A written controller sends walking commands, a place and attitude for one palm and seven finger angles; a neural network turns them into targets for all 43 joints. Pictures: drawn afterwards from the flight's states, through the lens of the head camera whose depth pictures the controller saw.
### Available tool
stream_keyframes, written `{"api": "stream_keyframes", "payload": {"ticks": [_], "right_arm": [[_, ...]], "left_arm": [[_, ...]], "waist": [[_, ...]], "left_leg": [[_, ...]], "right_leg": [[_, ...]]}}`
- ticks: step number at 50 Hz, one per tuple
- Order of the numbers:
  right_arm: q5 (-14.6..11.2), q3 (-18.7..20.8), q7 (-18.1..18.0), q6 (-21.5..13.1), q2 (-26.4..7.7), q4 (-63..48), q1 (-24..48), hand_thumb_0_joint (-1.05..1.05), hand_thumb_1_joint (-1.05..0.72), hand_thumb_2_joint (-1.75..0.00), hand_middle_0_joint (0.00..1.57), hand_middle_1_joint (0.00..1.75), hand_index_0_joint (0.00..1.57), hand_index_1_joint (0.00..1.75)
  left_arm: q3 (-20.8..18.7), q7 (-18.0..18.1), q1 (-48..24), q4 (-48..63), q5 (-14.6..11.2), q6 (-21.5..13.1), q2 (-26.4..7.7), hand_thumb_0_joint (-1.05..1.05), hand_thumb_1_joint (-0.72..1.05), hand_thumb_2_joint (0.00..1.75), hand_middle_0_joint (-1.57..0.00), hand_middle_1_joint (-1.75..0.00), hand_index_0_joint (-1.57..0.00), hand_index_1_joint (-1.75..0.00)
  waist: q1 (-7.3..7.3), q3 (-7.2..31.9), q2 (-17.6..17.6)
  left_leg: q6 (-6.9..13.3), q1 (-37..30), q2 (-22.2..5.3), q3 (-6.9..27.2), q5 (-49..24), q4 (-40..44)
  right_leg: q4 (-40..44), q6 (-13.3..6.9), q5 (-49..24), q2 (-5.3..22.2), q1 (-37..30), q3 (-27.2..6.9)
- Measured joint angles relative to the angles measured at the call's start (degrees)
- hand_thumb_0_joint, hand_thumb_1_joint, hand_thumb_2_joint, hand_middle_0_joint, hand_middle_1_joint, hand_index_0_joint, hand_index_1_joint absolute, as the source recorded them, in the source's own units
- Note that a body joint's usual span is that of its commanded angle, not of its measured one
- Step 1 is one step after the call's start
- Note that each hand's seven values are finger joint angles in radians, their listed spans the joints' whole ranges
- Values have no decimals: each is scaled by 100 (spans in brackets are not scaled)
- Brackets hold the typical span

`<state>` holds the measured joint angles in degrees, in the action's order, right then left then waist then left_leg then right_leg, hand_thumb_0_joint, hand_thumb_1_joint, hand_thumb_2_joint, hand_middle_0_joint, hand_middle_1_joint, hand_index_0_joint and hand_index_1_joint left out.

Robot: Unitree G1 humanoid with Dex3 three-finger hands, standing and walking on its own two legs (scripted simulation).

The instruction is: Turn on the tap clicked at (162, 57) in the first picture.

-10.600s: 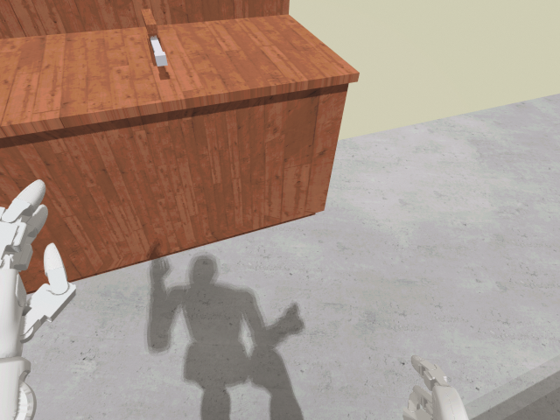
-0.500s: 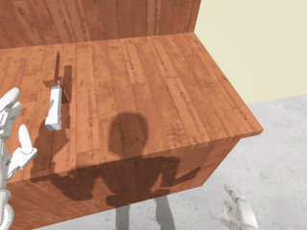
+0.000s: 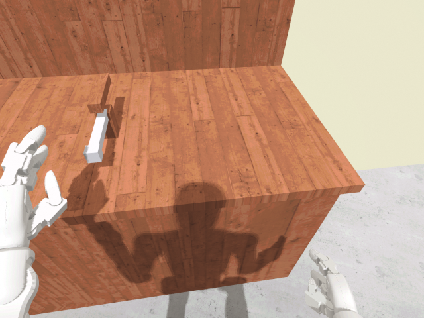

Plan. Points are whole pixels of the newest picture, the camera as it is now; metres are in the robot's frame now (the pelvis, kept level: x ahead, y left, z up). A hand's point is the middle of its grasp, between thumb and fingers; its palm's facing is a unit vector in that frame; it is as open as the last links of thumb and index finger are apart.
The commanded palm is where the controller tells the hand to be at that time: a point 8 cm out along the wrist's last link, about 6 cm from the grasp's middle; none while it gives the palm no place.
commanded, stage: turn the palm inward beside the body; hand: left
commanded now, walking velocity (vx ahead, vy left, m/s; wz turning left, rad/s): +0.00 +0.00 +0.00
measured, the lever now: (93, 153) +0.38 +0.30 +0.09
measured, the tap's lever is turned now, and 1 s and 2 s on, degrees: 0 0 0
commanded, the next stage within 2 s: reach beside the lever's end, fingers flat in 1.80 s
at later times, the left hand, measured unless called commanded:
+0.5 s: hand (85, 193) +0.25 +0.24 +0.15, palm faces +0.40 -0.87 -0.30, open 7.4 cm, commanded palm +0.20 +0.27 +0.17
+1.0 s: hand (82, 205) +0.23 +0.23 +0.15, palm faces +0.41 -0.89 -0.19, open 7.4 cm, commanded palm +0.18 +0.27 +0.16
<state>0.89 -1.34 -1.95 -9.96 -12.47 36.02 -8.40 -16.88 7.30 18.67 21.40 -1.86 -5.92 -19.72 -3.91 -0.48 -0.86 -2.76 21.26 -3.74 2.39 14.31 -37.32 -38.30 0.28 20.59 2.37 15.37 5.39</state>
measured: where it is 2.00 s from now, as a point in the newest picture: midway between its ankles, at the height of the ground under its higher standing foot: outside the picture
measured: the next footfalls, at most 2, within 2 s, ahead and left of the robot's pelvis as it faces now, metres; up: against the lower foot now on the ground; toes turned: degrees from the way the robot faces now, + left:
none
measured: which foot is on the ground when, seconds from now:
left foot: down 0.00-1.00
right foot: down 0.00-1.00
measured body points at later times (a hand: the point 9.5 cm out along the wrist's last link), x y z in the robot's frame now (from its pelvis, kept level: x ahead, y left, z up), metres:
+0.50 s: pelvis +0.04 -0.02 -0.01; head +0.03 -0.04 +0.44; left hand +0.22 +0.28 +0.17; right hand +0.21 -0.27 -0.08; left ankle +0.07 +0.15 -0.72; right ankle +0.00 -0.12 -0.72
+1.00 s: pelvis +0.03 +0.01 -0.01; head +0.01 -0.01 +0.44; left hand +0.20 +0.28 +0.16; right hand +0.24 -0.20 -0.06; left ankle +0.07 +0.15 -0.72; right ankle +0.00 -0.12 -0.72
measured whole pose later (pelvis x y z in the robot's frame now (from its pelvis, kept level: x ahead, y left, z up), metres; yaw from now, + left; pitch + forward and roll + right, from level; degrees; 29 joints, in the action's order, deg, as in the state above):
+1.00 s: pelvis +0.03 +0.01 -0.01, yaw -2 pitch +0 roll -1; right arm -0.4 -3.6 -5.3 -13.6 -12.1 34.8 -10.8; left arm -14.3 6.7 27.9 30.0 -9.6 4.0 -14.0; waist -5.4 4.1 -2.5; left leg -2.7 22.5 -1.2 4.8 19.4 -41.5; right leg -40.9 0.7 24.3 2.1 16.7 3.4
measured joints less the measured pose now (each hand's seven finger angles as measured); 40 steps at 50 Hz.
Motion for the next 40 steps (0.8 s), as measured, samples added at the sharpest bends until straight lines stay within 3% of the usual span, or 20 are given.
{"api": "stream_keyframes", "payload": {"ticks": [5, 9, 17, 28, 33, 40], "right_arm": [[-57, -150, -190, 102, -22, 290, 45, 1, -90, -90, 20, 30, 20, 30], [-103, -201, -285, 44, 1, 268, 40, 1, -90, -90, 20, 30, 20, 30], [-108, -48, -318, -148, -44, 146, -285, 1, -90, -90, 20, 30, 20, 30], [-114, 171, -339, -402, -311, 148, -574, 2, -90, -90, 20, 30, 20, 30], [-131, 141, -339, -498, -236, 87, -472, 2, -90, -90, 20, 30, 20, 30], [-135, -20, -305, -463, -51, -61, -336, 1, -90, -90, 20, 30, 20, 30]], "left_arm": [[-211, -132, -765, -628, -114, 427, -97, 1, 88, 90, -21, -30, -21, -30], [-151, -408, -747, -676, -261, 736, -151, 1, 89, 90, -21, -30, -21, -30], [-238, -433, 85, -124, -642, 548, -51, 1, 89, 90, -21, -30, -21, -30], [-319, -465, 792, 311, -784, 388, 239, 2, 89, 90, -21, -30, -21, -30], [-120, -431, 849, 463, -796, 381, 350, 2, 89, 90, -21, -30, -21, -30], [52, -265, 886, 669, -786, 649, 453, 2, 89, 90, -21, -30, -21, -30]], "waist": [[-130, 49, -111], [-87, 96, -212], [86, 276, -244], [-23, 420, -181], [-65, 454, -169], [-116, 515, -164]], "left_leg": [[18, 30, 72, 260, 66, -139], [41, 7, 114, 347, 155, -183], [-35, 41, 26, 294, 359, -276], [-81, 98, 141, 268, 562, -349], [-69, 124, 191, 244, 604, -393], [-25, 126, 232, 213, 595, -407]], "right_leg": [[-167, -93, 74, -67, 33, 67], [-224, -134, 97, -149, 86, -43], [-259, -168, 255, -262, 151, -158], [-308, -87, 479, -135, 174, -169], [-332, -41, 510, -82, 191, -189], [-303, 10, 474, -39, 177, -217]]}}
